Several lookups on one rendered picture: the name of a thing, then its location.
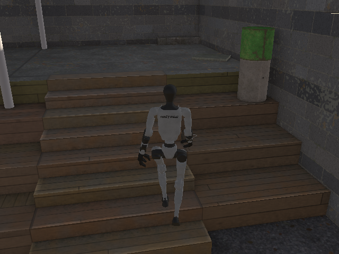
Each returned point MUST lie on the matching left robot forearm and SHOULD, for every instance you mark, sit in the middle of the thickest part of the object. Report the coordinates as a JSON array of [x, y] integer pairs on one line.
[[144, 143]]

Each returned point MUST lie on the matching left robot upper arm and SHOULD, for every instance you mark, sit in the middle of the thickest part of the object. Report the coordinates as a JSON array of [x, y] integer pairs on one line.
[[150, 121]]

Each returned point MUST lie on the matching left robot shin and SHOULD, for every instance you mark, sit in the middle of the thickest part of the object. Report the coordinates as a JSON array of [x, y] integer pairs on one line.
[[162, 182]]

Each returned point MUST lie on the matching right robot forearm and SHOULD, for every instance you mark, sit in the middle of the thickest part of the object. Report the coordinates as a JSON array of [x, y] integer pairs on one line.
[[189, 139]]

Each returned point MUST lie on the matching humanoid robot head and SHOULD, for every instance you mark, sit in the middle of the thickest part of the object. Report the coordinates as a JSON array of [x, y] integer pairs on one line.
[[169, 93]]

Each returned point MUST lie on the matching right robot upper arm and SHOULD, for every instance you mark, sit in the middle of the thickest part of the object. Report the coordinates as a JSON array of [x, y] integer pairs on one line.
[[187, 121]]

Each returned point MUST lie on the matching right robot hand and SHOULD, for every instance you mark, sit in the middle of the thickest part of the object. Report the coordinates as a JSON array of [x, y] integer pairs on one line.
[[187, 145]]

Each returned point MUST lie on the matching left robot hand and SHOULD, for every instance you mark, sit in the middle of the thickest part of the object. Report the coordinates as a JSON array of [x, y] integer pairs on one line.
[[141, 159]]

